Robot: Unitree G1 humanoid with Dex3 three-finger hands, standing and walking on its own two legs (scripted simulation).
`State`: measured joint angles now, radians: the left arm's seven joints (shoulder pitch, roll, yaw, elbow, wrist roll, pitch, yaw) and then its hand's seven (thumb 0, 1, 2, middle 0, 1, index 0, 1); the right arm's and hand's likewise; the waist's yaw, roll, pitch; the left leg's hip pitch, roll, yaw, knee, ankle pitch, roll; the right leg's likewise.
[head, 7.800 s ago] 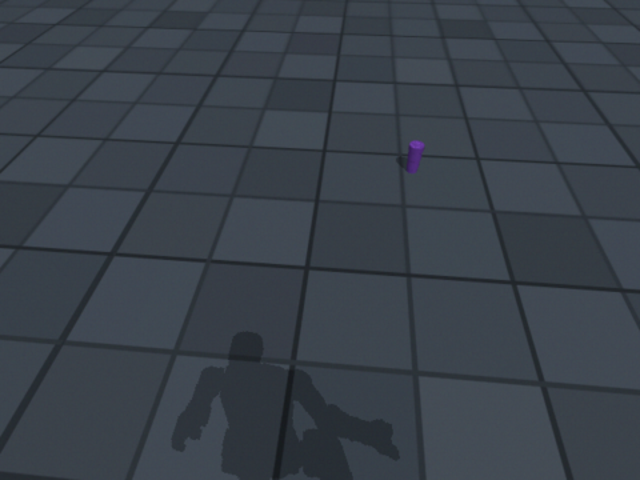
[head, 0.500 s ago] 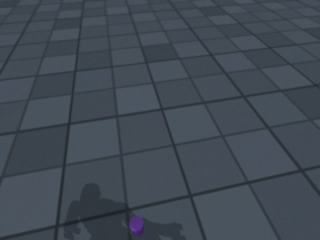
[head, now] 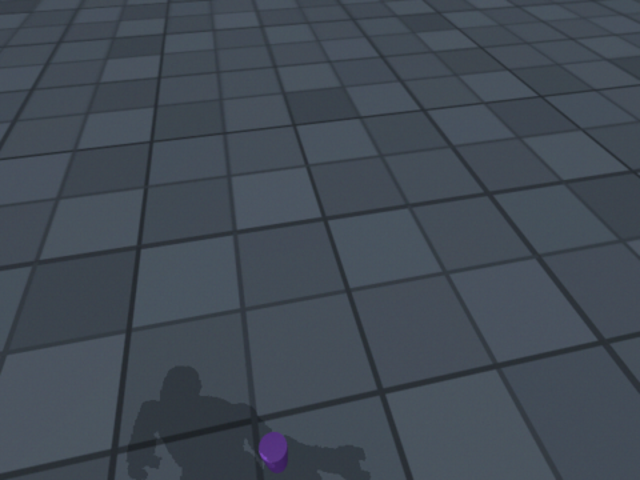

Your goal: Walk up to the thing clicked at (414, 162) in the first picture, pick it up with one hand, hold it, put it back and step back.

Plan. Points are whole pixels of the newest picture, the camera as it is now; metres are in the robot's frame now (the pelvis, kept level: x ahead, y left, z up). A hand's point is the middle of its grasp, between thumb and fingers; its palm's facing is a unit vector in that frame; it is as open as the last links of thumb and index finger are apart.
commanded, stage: stand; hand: left
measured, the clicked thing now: (275, 455) +0.35 +0.15 -0.71
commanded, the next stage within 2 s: go down in 0.72 s
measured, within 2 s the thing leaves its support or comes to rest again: neither
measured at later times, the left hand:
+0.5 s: hand out of the picture +0.07 +0.25 -0.16, palm faces -0.02 -0.94 -0.34, open 7.4 cm
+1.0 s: hand out of the picture +0.14 +0.25 -0.17, palm faces +0.06 -0.95 -0.31, open 9.6 cm
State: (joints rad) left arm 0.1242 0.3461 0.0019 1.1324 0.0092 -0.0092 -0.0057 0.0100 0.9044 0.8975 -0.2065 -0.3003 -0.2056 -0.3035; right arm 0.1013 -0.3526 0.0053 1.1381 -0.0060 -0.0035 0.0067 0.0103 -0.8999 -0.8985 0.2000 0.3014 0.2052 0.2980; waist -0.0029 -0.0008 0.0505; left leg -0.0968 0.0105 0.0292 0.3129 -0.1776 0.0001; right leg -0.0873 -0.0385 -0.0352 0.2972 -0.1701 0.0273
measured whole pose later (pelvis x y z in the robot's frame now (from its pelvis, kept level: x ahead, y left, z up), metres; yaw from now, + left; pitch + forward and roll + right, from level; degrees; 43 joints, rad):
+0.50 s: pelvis +0.00 +0.00 +0.00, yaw +0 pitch -2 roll +0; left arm 0.13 0.35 0.00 1.13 0.01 -0.01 -0.01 0.01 0.90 0.90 -0.21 -0.30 -0.21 -0.30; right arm 0.10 -0.35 0.01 1.13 -0.01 0.00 0.01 0.01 -0.90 -0.90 0.20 0.30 0.21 0.30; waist 0.00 0.00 0.05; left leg -0.10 0.01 0.03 0.31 -0.18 0.00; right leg -0.09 -0.04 -0.04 0.30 -0.18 0.03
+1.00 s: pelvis -0.01 +0.00 -0.01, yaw +0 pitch +4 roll +0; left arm -0.05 0.33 0.12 1.08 0.02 -0.03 -0.01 0.01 0.66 0.65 -0.10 -0.16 -0.10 -0.16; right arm 0.17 -0.29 0.00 0.86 0.04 -0.04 -0.03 0.01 -0.95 -0.91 0.20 0.30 0.20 0.30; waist -0.01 -0.02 0.05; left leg -0.35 0.02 0.02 0.52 -0.26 0.00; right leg -0.33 -0.04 -0.04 0.51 -0.25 0.02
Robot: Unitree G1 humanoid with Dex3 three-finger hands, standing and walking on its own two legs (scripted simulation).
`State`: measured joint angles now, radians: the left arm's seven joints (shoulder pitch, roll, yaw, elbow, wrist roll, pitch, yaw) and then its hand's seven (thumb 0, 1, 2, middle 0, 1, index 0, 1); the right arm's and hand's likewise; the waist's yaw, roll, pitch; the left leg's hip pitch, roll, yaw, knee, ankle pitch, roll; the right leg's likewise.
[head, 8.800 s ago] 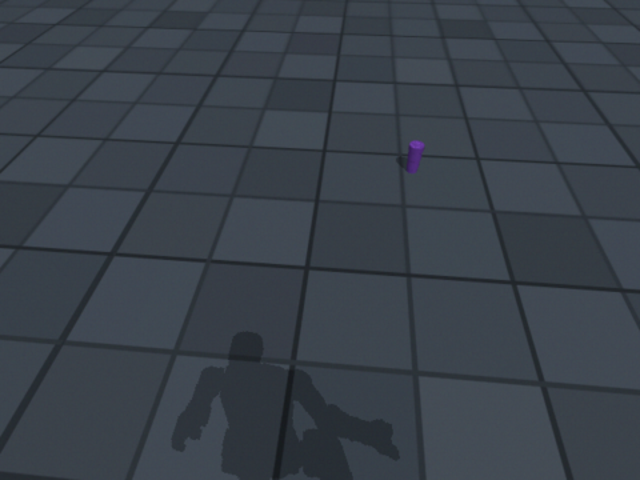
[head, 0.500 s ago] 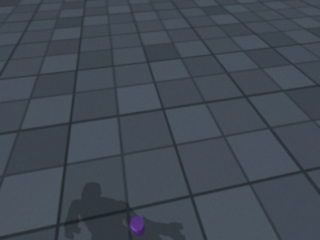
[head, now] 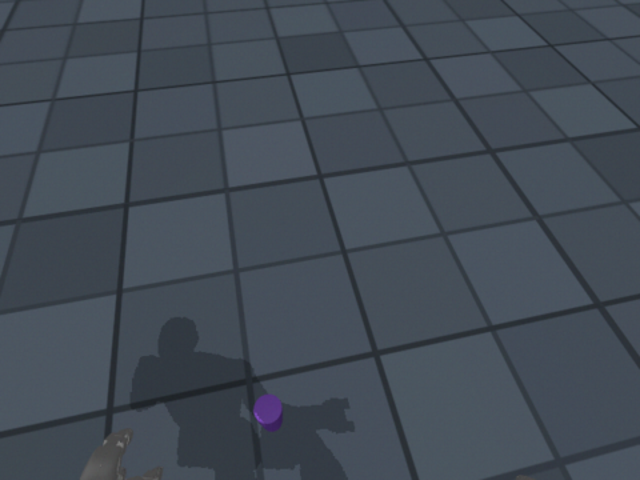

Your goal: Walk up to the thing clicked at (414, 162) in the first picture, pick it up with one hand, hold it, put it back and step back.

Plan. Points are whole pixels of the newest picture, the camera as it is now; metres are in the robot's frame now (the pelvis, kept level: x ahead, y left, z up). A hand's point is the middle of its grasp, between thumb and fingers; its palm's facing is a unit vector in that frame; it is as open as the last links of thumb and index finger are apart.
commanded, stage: go down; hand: left
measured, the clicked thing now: (270, 415) +0.36 +0.15 -0.69
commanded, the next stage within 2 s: none
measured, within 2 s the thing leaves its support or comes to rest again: neither
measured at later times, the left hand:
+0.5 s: hand out of the picture +0.14 +0.27 -0.20, palm faces +0.06 -0.95 -0.29, open 16.9 cm
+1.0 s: hand (157, 435) +0.23 +0.30 -0.29, palm faces +0.04 -0.98 -0.20, open 17.5 cm
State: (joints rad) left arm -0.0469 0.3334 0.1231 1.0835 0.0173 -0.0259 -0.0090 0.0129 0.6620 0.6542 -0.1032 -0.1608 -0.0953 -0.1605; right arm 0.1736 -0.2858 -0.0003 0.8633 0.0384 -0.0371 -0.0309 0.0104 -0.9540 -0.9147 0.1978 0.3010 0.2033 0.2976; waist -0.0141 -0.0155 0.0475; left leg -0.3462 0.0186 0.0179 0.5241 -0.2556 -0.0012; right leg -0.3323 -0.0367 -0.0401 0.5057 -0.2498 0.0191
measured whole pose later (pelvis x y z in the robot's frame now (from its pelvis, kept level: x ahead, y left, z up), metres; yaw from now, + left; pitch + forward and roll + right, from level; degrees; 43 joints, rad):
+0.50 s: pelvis -0.01 +0.00 -0.07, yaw +0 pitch +15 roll -2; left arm 0.20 0.35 0.26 0.59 0.03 0.12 -0.12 0.00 -0.41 0.06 -0.08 -0.07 -0.08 -0.07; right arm 0.21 -0.25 -0.02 0.59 0.02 -0.11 -0.05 0.02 -0.88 -0.89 0.20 0.30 0.20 0.30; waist -0.03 -0.01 -0.09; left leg -0.84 0.04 -0.01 1.08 -0.50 0.00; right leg -0.81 -0.03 -0.04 1.03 -0.48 0.02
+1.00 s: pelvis -0.04 +0.00 -0.20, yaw -1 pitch +29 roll -3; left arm -0.08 0.48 0.44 0.68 -0.07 -0.19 -0.37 0.00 -0.58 0.06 -0.08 -0.10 -0.08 -0.10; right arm 0.14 -0.30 -0.01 0.61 -0.01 -0.19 -0.04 0.01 -0.89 -0.90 0.20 0.30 0.21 0.30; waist -0.03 -0.01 -0.17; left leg -1.50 0.04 -0.04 1.66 -0.66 -0.01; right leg -1.47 -0.04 -0.05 1.62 -0.65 0.01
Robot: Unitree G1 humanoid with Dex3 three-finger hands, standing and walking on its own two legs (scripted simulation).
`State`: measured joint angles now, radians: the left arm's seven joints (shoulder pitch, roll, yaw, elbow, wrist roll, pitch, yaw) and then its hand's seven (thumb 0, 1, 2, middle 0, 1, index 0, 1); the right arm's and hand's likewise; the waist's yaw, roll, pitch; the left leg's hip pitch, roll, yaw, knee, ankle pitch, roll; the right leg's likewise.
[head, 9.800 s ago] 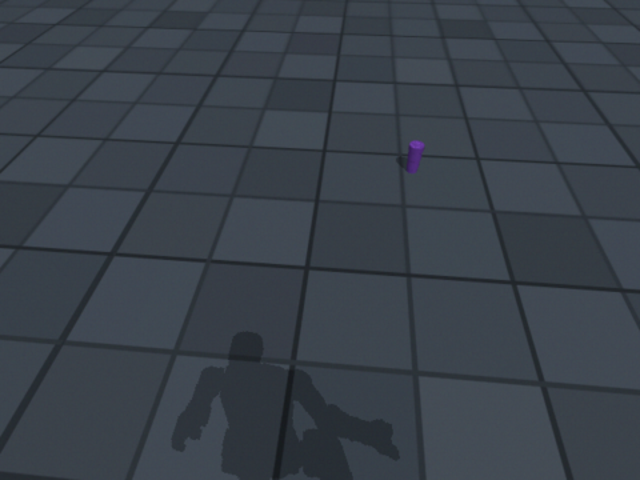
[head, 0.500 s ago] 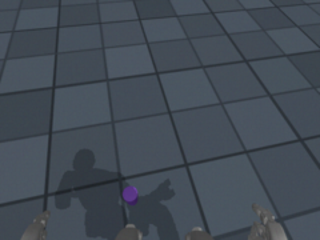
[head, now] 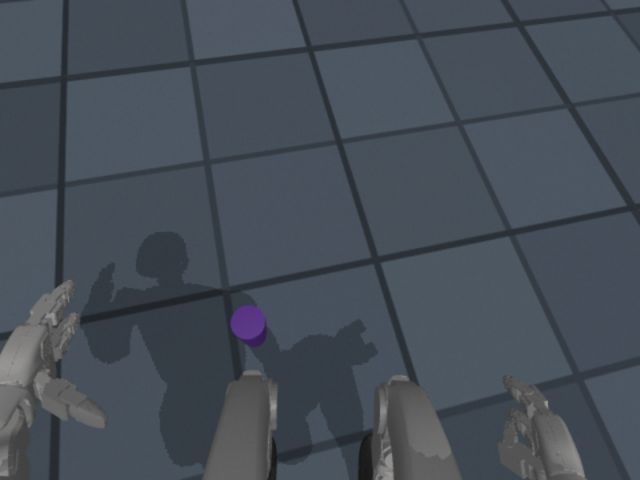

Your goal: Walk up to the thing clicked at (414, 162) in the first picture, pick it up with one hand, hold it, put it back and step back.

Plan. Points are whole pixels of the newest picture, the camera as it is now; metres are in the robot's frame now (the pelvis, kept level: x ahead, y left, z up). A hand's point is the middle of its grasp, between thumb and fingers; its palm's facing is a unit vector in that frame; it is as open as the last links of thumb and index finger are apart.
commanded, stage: go down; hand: left
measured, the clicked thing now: (251, 329) +0.40 +0.16 -0.49
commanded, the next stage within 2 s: approach in 1.82 s
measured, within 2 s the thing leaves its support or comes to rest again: neither
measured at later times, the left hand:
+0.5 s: hand (91, 324) +0.32 +0.34 -0.13, palm faces +0.08 -0.98 -0.16, open 17.3 cm
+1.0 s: hand (92, 317) +0.34 +0.36 -0.16, palm faces +0.07 -0.99 -0.13, open 17.3 cm
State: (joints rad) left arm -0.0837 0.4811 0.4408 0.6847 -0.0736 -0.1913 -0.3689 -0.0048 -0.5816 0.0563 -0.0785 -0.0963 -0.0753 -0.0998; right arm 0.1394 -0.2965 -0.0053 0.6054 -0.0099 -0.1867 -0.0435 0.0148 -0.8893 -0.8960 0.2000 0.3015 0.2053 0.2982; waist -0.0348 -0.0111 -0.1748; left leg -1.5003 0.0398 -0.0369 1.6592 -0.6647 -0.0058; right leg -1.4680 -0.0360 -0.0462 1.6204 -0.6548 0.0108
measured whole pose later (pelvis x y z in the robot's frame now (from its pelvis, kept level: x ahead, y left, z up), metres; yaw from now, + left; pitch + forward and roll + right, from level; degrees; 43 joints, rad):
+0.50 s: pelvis -0.04 +0.00 -0.09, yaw -2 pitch +32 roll -5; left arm -0.37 0.66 0.62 0.92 -0.12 -0.35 -0.54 -0.01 -0.53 0.09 -0.07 -0.12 -0.07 -0.12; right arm 0.14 -0.33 0.04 0.66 -0.01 -0.17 -0.03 0.01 -0.89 -0.90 0.20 0.30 0.21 0.30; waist -0.08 -0.01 -0.16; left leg -1.85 0.04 -0.08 1.95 -0.67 -0.01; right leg -1.81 -0.03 -0.07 1.90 -0.65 0.00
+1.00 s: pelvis -0.05 +0.00 -0.15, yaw -3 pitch +32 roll -5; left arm -0.49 0.75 0.69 0.99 -0.15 -0.37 -0.64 -0.01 -0.51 0.10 -0.05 -0.08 -0.04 -0.08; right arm 0.10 -0.34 0.07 0.68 -0.03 -0.17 -0.02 0.01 -0.90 -0.90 0.20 0.30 0.21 0.30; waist -0.07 -0.02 -0.13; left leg -2.02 0.04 -0.09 2.14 -0.68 -0.01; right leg -1.97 -0.03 -0.07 2.08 -0.67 0.00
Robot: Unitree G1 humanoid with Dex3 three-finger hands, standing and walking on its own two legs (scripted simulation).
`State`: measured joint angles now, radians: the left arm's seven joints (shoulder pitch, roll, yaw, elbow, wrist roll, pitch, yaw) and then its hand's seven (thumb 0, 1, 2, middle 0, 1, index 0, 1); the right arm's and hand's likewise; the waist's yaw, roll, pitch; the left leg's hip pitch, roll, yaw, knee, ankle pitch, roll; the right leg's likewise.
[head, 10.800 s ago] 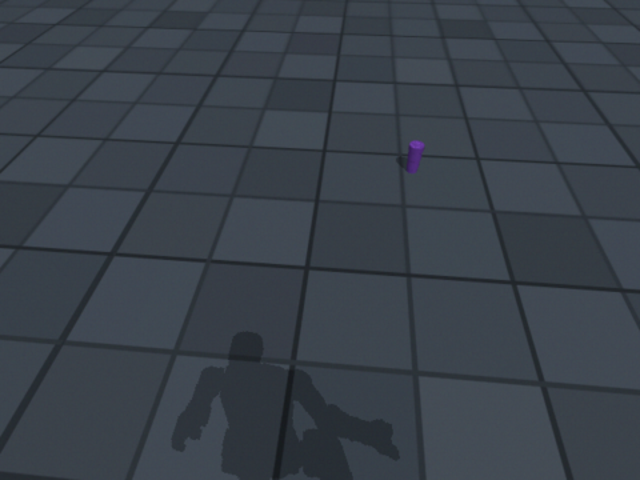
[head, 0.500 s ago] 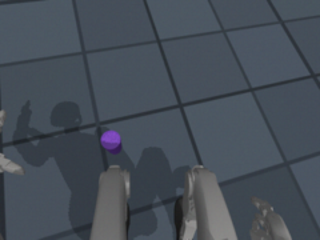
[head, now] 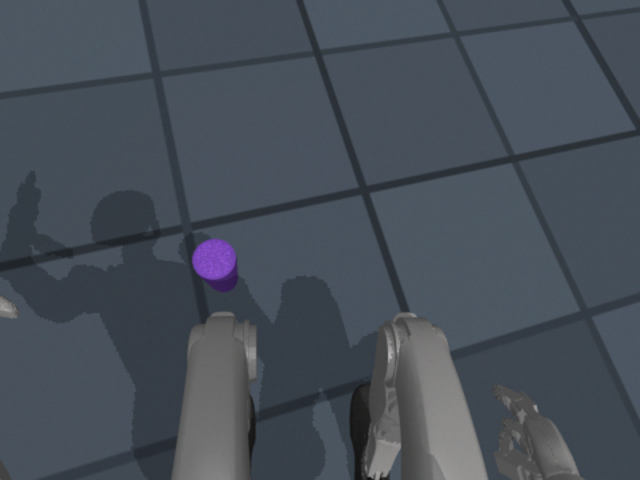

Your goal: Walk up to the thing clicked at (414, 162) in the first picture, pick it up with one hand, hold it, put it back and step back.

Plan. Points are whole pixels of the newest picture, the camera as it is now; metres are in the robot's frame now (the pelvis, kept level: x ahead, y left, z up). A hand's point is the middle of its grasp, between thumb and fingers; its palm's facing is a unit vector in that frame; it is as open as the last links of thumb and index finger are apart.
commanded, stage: go down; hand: left
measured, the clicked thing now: (219, 270) +0.44 +0.18 -0.34
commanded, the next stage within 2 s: approach in 0.82 s
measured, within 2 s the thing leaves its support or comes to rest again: neither
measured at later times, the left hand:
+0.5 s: hand out of the picture +0.38 +0.38 -0.03, palm faces +0.10 -0.99 -0.11, open 17.3 cm
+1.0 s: hand out of the picture +0.40 +0.38 -0.03, palm faces +0.09 -0.99 -0.10, open 17.3 cm
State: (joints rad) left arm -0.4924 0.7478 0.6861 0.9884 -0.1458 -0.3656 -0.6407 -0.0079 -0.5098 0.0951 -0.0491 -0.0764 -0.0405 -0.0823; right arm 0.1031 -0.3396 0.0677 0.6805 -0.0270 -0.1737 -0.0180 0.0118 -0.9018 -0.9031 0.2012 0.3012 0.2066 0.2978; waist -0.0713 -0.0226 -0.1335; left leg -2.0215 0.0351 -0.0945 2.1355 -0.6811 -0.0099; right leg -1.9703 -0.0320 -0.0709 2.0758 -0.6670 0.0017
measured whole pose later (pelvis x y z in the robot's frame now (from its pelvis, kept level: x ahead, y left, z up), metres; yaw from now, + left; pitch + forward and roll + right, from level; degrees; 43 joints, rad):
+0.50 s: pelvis +0.00 +0.00 -0.02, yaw -1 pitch +32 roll -6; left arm -0.53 0.79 0.71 1.00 -0.16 -0.36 -0.68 -0.01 -0.51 0.10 -0.04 -0.07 -0.04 -0.08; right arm 0.13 -0.35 0.08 0.70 -0.03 -0.17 -0.01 0.01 -0.90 -0.90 0.20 0.30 0.21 0.30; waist -0.08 -0.02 -0.12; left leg -2.09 0.03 -0.10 2.21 -0.68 0.00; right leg -2.03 -0.03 -0.07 2.14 -0.67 0.01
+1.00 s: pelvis +0.00 +0.00 -0.04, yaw -1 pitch +32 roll -6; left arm -0.58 0.82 0.73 1.03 -0.17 -0.38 -0.70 -0.01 -0.51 0.10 -0.06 -0.08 -0.04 -0.09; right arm 0.12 -0.36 0.09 0.69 -0.03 -0.16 -0.01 0.01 -0.90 -0.90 0.20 0.30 0.21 0.30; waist -0.10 -0.02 -0.10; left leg -2.13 0.03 -0.10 2.25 -0.68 0.00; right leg -2.07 -0.03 -0.07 2.18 -0.67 0.01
